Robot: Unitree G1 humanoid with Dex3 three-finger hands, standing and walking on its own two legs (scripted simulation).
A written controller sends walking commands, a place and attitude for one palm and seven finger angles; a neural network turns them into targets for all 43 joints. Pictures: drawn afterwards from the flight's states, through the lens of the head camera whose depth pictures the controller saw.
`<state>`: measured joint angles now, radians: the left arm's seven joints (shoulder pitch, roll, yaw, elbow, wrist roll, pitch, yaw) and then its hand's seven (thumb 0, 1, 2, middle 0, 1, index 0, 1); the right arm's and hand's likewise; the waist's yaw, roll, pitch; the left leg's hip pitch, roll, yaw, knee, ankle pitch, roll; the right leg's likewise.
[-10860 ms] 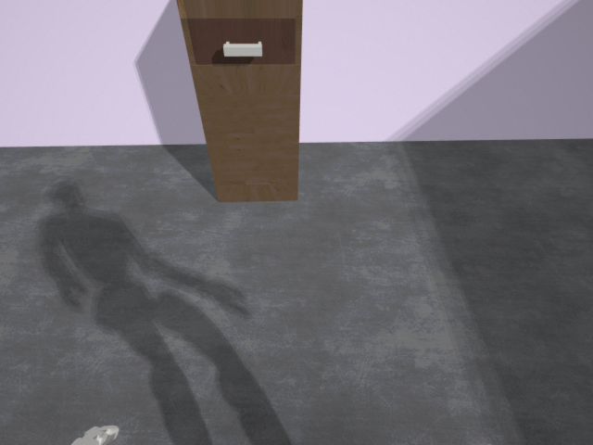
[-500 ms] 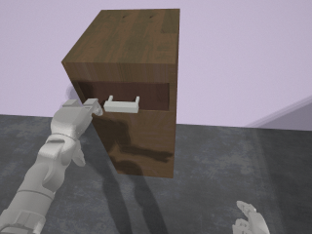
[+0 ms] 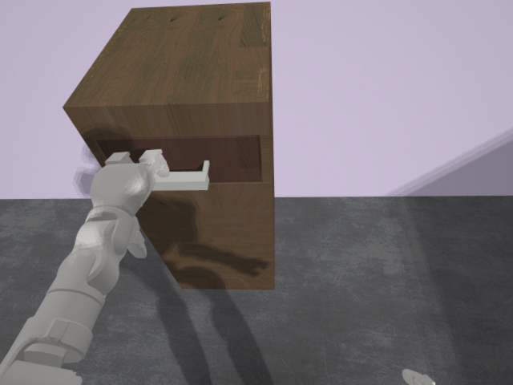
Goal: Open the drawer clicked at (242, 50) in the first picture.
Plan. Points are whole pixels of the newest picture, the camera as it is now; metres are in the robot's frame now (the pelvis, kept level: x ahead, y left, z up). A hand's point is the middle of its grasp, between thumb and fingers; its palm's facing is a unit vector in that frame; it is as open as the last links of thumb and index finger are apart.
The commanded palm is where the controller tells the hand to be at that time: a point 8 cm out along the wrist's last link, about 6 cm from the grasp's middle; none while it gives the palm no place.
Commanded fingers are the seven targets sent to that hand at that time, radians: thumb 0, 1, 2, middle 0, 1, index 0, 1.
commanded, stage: move the hooked fingers above the handle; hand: left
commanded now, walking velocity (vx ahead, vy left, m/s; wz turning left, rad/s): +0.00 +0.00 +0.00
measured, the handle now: (180, 173) +0.52 +0.20 -0.01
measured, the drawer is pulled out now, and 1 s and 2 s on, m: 0.00 0.00 0.00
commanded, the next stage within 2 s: lower the fingers behind the handle in 1.40 s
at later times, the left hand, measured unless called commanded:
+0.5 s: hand (159, 185) +0.43 +0.21 +0.05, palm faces -0.04 -0.03 -1.00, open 13.8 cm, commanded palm +0.42 +0.21 +0.11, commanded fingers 0.00 -0.50 0.30 -0.30 -1.20 -0.30 -1.20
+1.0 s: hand (164, 177) +0.46 +0.21 +0.04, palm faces -0.05 -0.04 -1.00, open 13.8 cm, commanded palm +0.44 +0.22 +0.10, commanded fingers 0.00 -0.50 0.30 -0.30 -1.20 -0.30 -1.20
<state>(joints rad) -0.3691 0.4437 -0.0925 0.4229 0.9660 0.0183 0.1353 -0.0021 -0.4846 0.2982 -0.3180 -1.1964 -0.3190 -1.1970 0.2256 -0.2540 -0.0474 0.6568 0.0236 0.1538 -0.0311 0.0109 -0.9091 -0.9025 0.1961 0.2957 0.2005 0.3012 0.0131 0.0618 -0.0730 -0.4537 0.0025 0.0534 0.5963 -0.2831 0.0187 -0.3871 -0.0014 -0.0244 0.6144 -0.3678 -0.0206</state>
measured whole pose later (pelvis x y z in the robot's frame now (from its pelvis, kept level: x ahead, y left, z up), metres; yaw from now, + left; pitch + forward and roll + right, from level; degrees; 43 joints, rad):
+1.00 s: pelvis +0.00 +0.00 -0.01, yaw -1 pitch +15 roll +0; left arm -0.72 0.47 -0.04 0.94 1.05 -0.05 0.24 0.00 -0.48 0.30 -0.32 -1.20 -0.32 -1.20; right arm 0.37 -0.26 -0.07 0.70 0.01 0.16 -0.03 0.01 -0.91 -0.90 0.20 0.30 0.20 0.30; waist -0.09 0.05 -0.13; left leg -0.63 0.03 0.06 0.68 -0.31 0.02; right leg -0.55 0.02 -0.01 0.66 -0.37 -0.02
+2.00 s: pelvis +0.00 +0.00 -0.02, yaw -1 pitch +16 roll -1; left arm -0.71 0.45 -0.05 0.97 1.06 -0.05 0.29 0.00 -0.48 0.30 -0.32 -1.20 -0.32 -1.20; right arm 0.33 -0.25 -0.07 0.70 0.00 0.15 -0.03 0.01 -0.91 -0.90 0.20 0.30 0.20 0.30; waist -0.09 0.05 -0.14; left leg -0.69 0.03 0.04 0.74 -0.33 0.02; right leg -0.61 0.02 -0.03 0.72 -0.39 -0.02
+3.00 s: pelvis -0.02 +0.02 -0.04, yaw -1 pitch +19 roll -2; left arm -0.81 0.44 -0.10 1.06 1.08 0.02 0.36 0.00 -0.49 0.30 -0.21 -1.25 -0.29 -1.19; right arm 0.35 -0.23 -0.05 0.69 0.00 0.15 -0.03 0.01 -0.91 -0.90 0.20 0.30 0.20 0.30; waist -0.11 0.05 -0.17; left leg -0.86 0.03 0.05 0.88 -0.36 0.04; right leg -0.77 0.02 -0.02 0.85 -0.42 -0.01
